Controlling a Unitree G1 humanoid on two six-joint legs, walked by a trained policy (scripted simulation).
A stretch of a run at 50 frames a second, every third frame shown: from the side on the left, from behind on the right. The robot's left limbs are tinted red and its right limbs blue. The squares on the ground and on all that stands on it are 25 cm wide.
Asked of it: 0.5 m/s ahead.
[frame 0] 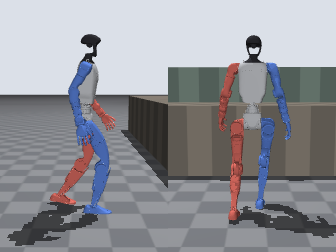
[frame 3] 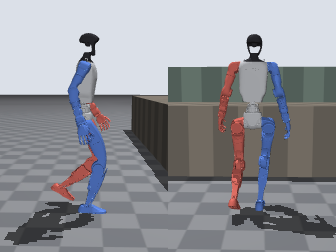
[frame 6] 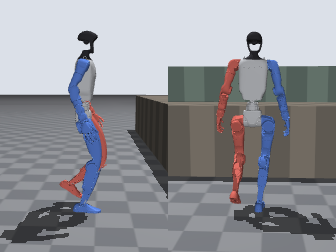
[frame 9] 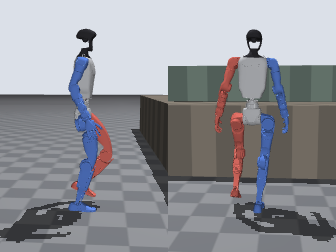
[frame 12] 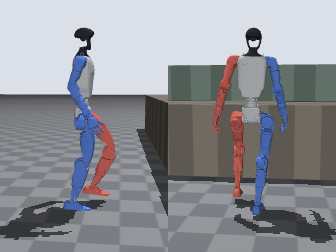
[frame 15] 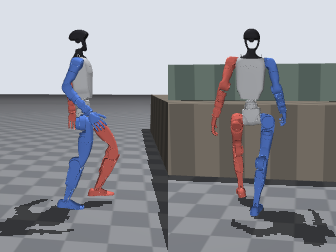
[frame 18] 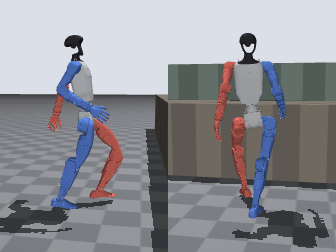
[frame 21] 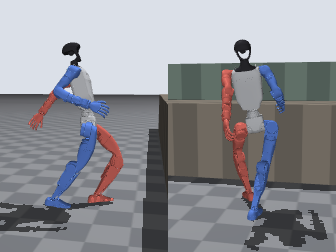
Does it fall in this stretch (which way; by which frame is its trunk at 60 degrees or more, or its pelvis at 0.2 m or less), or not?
no
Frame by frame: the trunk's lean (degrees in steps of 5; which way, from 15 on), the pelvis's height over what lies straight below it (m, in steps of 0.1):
0: 5, 0.8
3: 5, 0.8
6: 5, 0.8
9: 5, 0.8
12: 0, 0.8
15: 5, 0.8
18: 10, 0.7
21: 20 backward and to its left, 0.7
